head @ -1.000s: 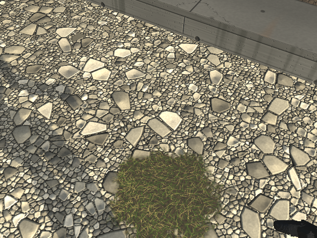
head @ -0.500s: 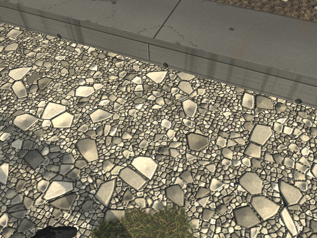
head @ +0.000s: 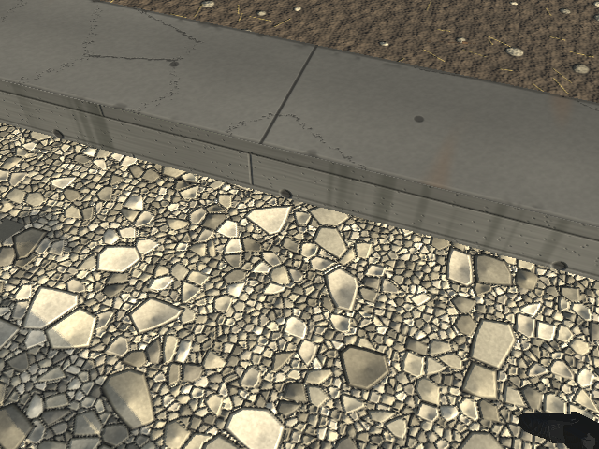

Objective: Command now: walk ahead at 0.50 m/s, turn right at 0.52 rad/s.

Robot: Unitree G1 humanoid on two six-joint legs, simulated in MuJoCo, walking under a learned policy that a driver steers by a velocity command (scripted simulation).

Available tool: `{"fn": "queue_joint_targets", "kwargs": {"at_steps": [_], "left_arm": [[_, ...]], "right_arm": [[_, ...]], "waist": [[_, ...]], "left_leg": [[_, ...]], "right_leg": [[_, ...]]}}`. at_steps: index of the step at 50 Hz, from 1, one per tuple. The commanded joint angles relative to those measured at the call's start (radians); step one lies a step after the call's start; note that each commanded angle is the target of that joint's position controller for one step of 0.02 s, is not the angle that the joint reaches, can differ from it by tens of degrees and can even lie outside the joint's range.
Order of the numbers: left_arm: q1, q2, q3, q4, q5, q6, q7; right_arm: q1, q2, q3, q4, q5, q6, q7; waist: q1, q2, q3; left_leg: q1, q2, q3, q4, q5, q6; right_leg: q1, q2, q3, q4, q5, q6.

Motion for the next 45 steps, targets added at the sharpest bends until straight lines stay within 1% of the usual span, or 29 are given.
{"fn": "queue_joint_targets", "kwargs": {"at_steps": [1, 2, 3, 4, 5, 6, 9, 13, 15, 17, 19, 21, 22, 23, 24, 25, 26, 27, 28, 29, 30, 32, 33, 34, 36, 39, 41, 43, 45], "left_arm": [[-0.035, 0.146, 0.025, -0.114, -0.018, -0.024, 0.002], [-0.066, 0.132, 0.027, -0.118, -0.011, -0.017, 0.004], [-0.085, 0.117, 0.029, -0.128, -0.002, -0.012, 0.001], [-0.082, 0.097, 0.030, -0.133, -0.004, -0.004, -0.006], [-0.082, 0.077, 0.028, -0.136, -0.008, 0.003, -0.010], [-0.093, 0.059, 0.025, -0.145, -0.008, 0.009, -0.012], [-0.151, 0.041, 0.019, -0.183, 0.000, 0.017, -0.017], [-0.249, 0.025, 0.008, -0.217, 0.000, 0.009, -0.042], [-0.316, 0.019, 0.003, -0.243, 0.001, 0.007, -0.054], [-0.363, 0.024, 0.003, -0.269, 0.000, 0.009, -0.064], [-0.378, 0.041, 0.010, -0.289, 0.002, 0.012, -0.072], [-0.309, 0.081, 0.031, -0.286, 0.007, 0.019, -0.072], [-0.183, 0.117, 0.055, -0.255, 0.005, 0.023, -0.068], [-0.005, 0.181, 0.090, -0.203, 0.002, 0.030, -0.053], [0.044, 0.301, 0.114, -0.192, -0.008, 0.034, -0.033], [0.038, 0.290, 0.097, -0.234, -0.006, 0.014, -0.041], [0.021, 0.211, 0.072, -0.226, 0.004, -0.003, -0.050], [-0.021, 0.185, 0.063, -0.220, 0.007, -0.014, -0.050], [-0.094, 0.155, 0.052, -0.229, 0.007, -0.017, -0.048], [-0.147, 0.129, 0.042, -0.243, 0.017, -0.019, -0.043], [-0.173, 0.119, 0.037, -0.255, 0.025, -0.019, -0.039], [-0.171, 0.127, 0.039, -0.252, 0.020, -0.027, -0.030], [-0.087, 0.164, 0.044, -0.186, 0.049, -0.018, -0.032], [-0.071, 0.161, 0.045, -0.178, 0.047, -0.014, -0.033], [-0.051, 0.149, 0.041, -0.167, 0.038, -0.010, -0.039], [-0.013, 0.143, 0.040, -0.143, 0.039, -0.011, -0.040], [0.021, 0.147, 0.040, -0.119, 0.044, -0.014, -0.036], [0.023, 0.154, 0.041, -0.104, 0.046, -0.019, -0.029], [0.003, 0.159, 0.039, -0.093, 0.047, -0.021, -0.021]], "right_arm": [[0.269, -0.151, -0.054, 0.009, 0.004, 0.008, -0.007], [0.210, -0.128, -0.044, 0.006, -0.003, 0.009, -0.006], [0.174, -0.101, -0.038, 0.012, -0.007, 0.011, -0.005], [0.156, -0.093, -0.035, 0.018, -0.012, 0.009, -0.008], [0.148, -0.089, -0.037, 0.025, -0.011, 0.006, -0.009], [0.151, -0.097, -0.041, 0.033, -0.009, 0.002, -0.010], [0.168, -0.136, -0.055, 0.058, -0.007, -0.003, -0.015], [0.177, -0.167, -0.063, 0.074, -0.003, 0.009, -0.022], [0.207, -0.184, -0.068, 0.087, 0.004, 0.017, -0.025], [0.233, -0.202, -0.073, 0.102, 0.014, 0.028, -0.025], [0.241, -0.222, -0.081, 0.110, 0.025, 0.041, -0.025], [0.232, -0.254, -0.091, 0.108, 0.036, 0.054, -0.031], [0.219, -0.258, -0.091, 0.104, 0.040, 0.063, -0.033], [0.229, -0.229, -0.079, 0.100, 0.031, 0.063, -0.038], [0.305, -0.104, -0.038, 0.053, -0.023, 0.049, -0.028], [0.279, -0.096, -0.021, 0.024, -0.010, 0.011, -0.016], [0.150, -0.183, -0.044, -0.002, 0.036, -0.012, -0.006], [0.116, -0.175, -0.039, -0.017, 0.043, -0.026, -0.005], [0.125, -0.169, -0.040, 0.000, 0.021, -0.028, -0.014], [0.145, -0.178, -0.046, 0.010, 0.002, -0.021, -0.018], [0.161, -0.178, -0.049, 0.012, -0.002, -0.008, -0.016], [0.167, -0.152, -0.047, 0.012, -0.013, 0.013, -0.017], [0.206, -0.085, -0.015, 0.028, -0.083, 0.065, 0.002], [0.190, -0.075, -0.014, 0.017, -0.079, 0.087, 0.007], [0.112, -0.089, -0.011, -0.010, -0.057, 0.100, 0.011], [0.006, -0.095, -0.005, -0.032, -0.042, 0.090, 0.018], [-0.041, -0.092, -0.002, -0.047, -0.036, 0.079, 0.023], [-0.041, -0.104, -0.005, -0.054, -0.037, 0.068, 0.025], [0.017, -0.124, -0.014, -0.040, -0.036, 0.059, 0.022]], "waist": [[-0.163, 0.171, -0.137], [-0.136, 0.112, -0.080], [-0.116, 0.122, -0.035], [-0.096, 0.149, -0.015], [-0.089, 0.157, -0.006], [-0.086, 0.147, 0.001], [-0.090, 0.101, 0.018], [-0.120, 0.083, 0.037], [-0.144, 0.073, 0.057], [-0.153, 0.073, 0.073], [-0.139, 0.081, 0.073], [-0.082, 0.114, 0.011], [-0.004, 0.105, -0.056], [0.078, 0.064, -0.147], [0.016, -0.207, -0.224], [0.012, -0.210, -0.401], [0.056, -0.091, -0.294], [0.026, -0.065, -0.177], [-0.024, 0.002, -0.107], [-0.064, -0.012, -0.075], [-0.088, -0.033, -0.064], [-0.100, -0.029, -0.057], [-0.114, -0.013, -0.047], [-0.110, -0.024, -0.025], [-0.081, -0.051, 0.003], [-0.028, -0.066, 0.030], [-0.003, -0.052, 0.037], [-0.009, -0.058, 0.037], [-0.035, -0.071, 0.034]], "left_leg": [[0.627, 0.387, -0.548, -0.240, -0.348, 0.181], [0.516, 0.342, -0.428, -0.259, -0.216, 0.161], [0.440, 0.312, -0.346, -0.280, -0.122, 0.161], [0.379, 0.286, -0.269, -0.306, -0.059, 0.152], [0.348, 0.270, -0.213, -0.329, -0.017, 0.152], [0.335, 0.269, -0.171, -0.346, 0.030, 0.161], [0.342, 0.286, -0.079, -0.375, 0.145, 0.186], [0.361, 0.262, 0.066, -0.382, 0.210, 0.164], [0.388, 0.270, 0.109, -0.379, 0.214, 0.153], [0.441, 0.288, 0.136, -0.362, 0.234, 0.140], [0.496, 0.304, 0.165, -0.307, 0.366, 0.122], [0.522, 0.300, 0.203, -0.148, 0.701, 0.102], [0.490, 0.277, 0.232, 0.028, 0.798, 0.082], [0.332, 0.237, 0.247, 0.276, 0.692, 0.044], [-0.095, 0.112, 0.237, 0.653, -0.097, -0.018], [-0.296, -0.020, -0.005, 0.851, -0.476, -0.030], [-0.398, 0.036, -0.074, 0.876, -0.388, -0.008], [-0.402, 0.074, -0.061, 0.807, -0.297, 0.011], [-0.340, 0.113, -0.063, 0.722, -0.230, 0.006], [-0.262, 0.139, -0.069, 0.651, -0.185, -0.001], [-0.207, 0.145, -0.071, 0.620, -0.158, -0.011], [-0.173, 0.135, -0.053, 0.548, -0.117, -0.041], [-0.101, 0.128, 0.013, 0.514, -0.089, -0.057], [-0.103, 0.118, 0.029, 0.477, -0.050, -0.068], [-0.123, 0.116, 0.028, 0.380, 0.034, -0.079], [-0.143, 0.112, 0.019, 0.209, 0.139, -0.069], [-0.130, 0.098, 0.019, 0.127, 0.155, -0.054], [-0.085, 0.086, 0.010, 0.071, 0.127, -0.027], [-0.005, 0.065, 0.018, 0.032, 0.038, 0.005]], "right_leg": [[-0.609, -0.076, 0.003, 0.449, 0.026, -0.003], [-0.567, -0.111, -0.016, 0.432, 0.101, 0.006], [-0.547, -0.135, -0.015, 0.391, 0.151, 0.012], [-0.501, -0.159, -0.019, 0.365, 0.183, 0.015], [-0.481, -0.166, -0.033, 0.348, 0.201, 0.019], [-0.484, -0.169, -0.044, 0.334, 0.220, 0.025], [-0.527, -0.178, -0.046, 0.228, 0.310, 0.043], [-0.483, -0.166, -0.097, 0.010, 0.496, 0.033], [-0.466, -0.155, -0.132, -0.071, 0.524, 0.022], [-0.464, -0.146, -0.153, -0.125, 0.498, 0.003], [-0.437, -0.122, -0.184, -0.161, 0.421, -0.027], [-0.299, -0.053, -0.242, -0.171, 0.317, -0.070], [-0.130, -0.005, -0.267, -0.218, 0.334, -0.101], [0.157, 0.012, -0.226, -0.254, 0.377, -0.141], [0.514, -0.247, 0.216, -0.274, 0.350, -0.275], [0.636, -0.387, 0.688, -0.469, 0.123, -0.409], [0.570, -0.367, 0.589, -0.525, 0.131, -0.341], [0.432, -0.330, 0.459, -0.527, 0.194, -0.305], [0.283, -0.286, 0.352, -0.527, 0.302, -0.272], [0.168, -0.254, 0.277, -0.542, 0.403, -0.257], [0.099, -0.231, 0.248, -0.566, 0.450, -0.253], [0.028, -0.211, 0.194, -0.588, 0.550, -0.262], [-0.038, -0.159, 0.105, -0.579, 0.646, -0.225], [-0.063, -0.133, 0.076, -0.578, 0.662, -0.216], [-0.071, -0.122, 0.087, -0.591, 0.582, -0.203], [-0.001, -0.141, 0.116, -0.618, 0.422, -0.189], [0.060, -0.168, 0.136, -0.606, 0.422, -0.186], [0.105, -0.198, 0.154, -0.571, 0.493, -0.169], [0.133, -0.216, 0.169, -0.527, 0.574, -0.144]]}}
Velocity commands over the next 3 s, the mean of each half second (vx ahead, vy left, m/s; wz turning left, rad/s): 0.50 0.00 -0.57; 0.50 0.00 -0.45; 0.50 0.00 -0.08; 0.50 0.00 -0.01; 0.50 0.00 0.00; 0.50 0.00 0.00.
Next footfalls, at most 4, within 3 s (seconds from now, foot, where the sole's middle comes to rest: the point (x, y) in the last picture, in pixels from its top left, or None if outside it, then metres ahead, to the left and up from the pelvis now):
0.46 right None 0.36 -0.19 -0.76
0.96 left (384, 366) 0.68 -0.13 -0.76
1.44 right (500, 327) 0.81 -0.42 -0.76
2.04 left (503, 163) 1.19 -0.43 -0.58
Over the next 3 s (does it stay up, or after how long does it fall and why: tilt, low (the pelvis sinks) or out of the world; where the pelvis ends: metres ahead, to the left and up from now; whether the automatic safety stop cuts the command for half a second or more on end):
stays up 1.54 -0.71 0.20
